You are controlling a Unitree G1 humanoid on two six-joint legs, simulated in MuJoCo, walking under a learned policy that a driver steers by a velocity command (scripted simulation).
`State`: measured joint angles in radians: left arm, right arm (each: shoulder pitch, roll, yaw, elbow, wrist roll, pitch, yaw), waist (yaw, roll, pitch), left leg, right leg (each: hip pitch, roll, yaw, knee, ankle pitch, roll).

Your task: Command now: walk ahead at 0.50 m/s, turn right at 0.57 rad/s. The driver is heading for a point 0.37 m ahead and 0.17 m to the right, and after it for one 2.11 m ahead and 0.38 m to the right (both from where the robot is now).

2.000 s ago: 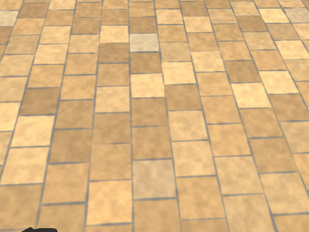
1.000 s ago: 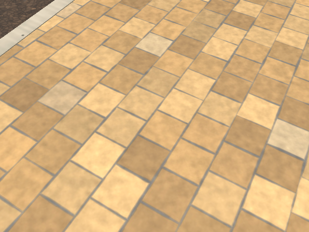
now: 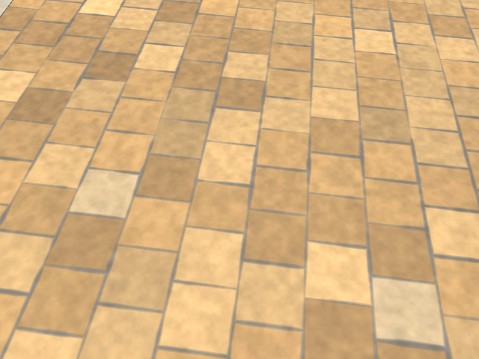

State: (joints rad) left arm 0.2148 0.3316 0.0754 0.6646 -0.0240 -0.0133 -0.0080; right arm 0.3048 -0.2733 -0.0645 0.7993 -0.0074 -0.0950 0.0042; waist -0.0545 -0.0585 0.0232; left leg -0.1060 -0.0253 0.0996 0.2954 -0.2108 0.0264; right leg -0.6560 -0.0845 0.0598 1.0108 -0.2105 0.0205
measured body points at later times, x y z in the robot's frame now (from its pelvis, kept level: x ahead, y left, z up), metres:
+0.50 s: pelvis +0.25 -0.07 +0.00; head +0.30 -0.10 +0.44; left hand +0.44 +0.17 -0.10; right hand +0.35 -0.39 -0.10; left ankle +0.40 +0.08 -0.67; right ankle +0.25 -0.14 -0.75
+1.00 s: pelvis +0.38 -0.07 -0.01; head +0.41 -0.08 +0.44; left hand +0.64 +0.09 -0.12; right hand +0.36 -0.37 -0.12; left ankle +0.49 -0.01 -0.75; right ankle +0.30 -0.19 -0.73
